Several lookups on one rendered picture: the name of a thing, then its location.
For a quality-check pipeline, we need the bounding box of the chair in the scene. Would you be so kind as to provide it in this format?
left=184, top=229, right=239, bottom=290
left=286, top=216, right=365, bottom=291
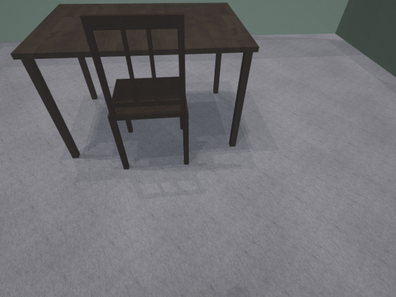
left=80, top=13, right=189, bottom=170

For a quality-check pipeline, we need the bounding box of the table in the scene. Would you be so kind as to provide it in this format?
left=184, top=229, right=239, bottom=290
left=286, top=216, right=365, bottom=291
left=11, top=2, right=259, bottom=158

